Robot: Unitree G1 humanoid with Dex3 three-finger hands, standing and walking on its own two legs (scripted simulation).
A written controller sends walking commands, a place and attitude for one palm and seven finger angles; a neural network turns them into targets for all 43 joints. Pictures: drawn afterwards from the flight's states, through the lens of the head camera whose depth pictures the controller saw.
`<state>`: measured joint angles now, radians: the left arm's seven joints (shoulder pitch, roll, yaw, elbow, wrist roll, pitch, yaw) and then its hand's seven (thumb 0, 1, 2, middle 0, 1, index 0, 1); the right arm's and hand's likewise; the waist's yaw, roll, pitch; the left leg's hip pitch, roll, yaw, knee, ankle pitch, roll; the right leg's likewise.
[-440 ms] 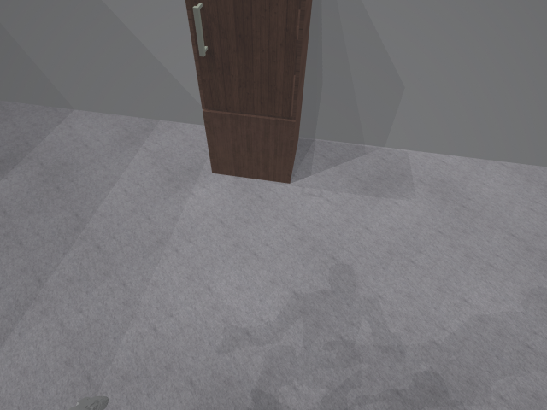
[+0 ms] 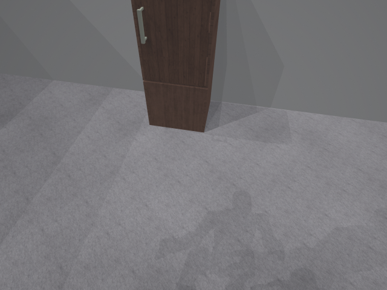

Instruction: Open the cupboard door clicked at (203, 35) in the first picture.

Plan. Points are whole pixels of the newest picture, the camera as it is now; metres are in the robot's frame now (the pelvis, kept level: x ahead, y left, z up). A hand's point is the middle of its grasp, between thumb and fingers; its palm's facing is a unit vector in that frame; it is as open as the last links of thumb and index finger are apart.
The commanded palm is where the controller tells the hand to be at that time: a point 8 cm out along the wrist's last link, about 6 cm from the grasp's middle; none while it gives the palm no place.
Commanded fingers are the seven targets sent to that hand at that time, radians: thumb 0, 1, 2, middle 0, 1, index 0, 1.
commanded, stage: stand and wait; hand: left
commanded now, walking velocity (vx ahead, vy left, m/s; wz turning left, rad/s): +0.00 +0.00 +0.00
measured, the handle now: (142, 25) +1.32 +0.34 -0.01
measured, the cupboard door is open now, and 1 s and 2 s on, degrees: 0 0 0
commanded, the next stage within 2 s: look at it before walking up in 0.54 s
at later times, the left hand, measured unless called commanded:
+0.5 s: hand out of the picture +0.07 +0.24 -0.15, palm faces -0.04 -0.94 -0.33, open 7.3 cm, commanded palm none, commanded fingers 0.00 0.90 0.90 -0.20 -0.30 -0.20 -0.30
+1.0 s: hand out of the picture +0.07 +0.24 -0.15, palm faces -0.05 -0.94 -0.33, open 7.3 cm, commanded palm none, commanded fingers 0.00 0.90 0.90 -0.20 -0.30 -0.20 -0.30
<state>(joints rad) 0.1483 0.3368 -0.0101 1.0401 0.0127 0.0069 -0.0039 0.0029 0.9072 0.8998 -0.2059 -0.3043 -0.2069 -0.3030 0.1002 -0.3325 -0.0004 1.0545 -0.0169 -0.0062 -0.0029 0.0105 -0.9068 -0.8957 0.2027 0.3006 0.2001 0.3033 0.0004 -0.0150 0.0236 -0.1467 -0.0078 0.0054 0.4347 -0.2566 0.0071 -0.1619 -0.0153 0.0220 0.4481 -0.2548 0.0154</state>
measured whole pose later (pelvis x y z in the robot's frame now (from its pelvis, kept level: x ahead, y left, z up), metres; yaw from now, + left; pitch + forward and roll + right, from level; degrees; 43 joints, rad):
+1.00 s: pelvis -0.01 -0.01 +0.00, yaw -1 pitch -2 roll +0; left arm 0.14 0.34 -0.01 1.09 0.01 0.00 -0.01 0.00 0.91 0.90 -0.21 -0.30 -0.21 -0.30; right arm 0.11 -0.34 0.00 1.12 -0.01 -0.01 0.00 0.01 -0.91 -0.90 0.20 0.30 0.20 0.30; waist -0.01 -0.01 0.03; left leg -0.13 0.01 0.01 0.37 -0.21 -0.01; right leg -0.15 0.00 0.03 0.39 -0.21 0.00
